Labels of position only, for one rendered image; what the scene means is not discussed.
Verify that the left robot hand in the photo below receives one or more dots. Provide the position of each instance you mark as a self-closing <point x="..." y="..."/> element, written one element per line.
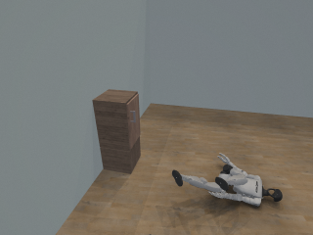
<point x="218" y="195"/>

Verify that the cupboard door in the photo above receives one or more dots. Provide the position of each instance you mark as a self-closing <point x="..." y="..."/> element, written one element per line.
<point x="134" y="129"/>

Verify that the robot left forearm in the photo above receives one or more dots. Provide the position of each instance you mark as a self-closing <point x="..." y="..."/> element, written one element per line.
<point x="230" y="196"/>

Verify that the robot right shin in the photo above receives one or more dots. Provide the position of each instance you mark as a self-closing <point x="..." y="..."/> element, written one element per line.
<point x="236" y="180"/>

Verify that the left robot thigh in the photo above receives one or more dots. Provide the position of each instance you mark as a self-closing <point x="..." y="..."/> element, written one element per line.
<point x="211" y="186"/>

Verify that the robot right upper arm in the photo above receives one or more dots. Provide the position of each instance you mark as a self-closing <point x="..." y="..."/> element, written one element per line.
<point x="251" y="176"/>

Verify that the robot right forearm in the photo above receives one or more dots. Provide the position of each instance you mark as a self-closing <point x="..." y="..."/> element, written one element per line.
<point x="232" y="165"/>

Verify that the handle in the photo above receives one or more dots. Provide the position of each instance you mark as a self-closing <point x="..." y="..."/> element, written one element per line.
<point x="134" y="116"/>

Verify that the right robot hand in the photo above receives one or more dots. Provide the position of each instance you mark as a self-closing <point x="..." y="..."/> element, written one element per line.
<point x="225" y="160"/>

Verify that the robot left upper arm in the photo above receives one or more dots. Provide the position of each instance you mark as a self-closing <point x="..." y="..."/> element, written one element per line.
<point x="255" y="202"/>

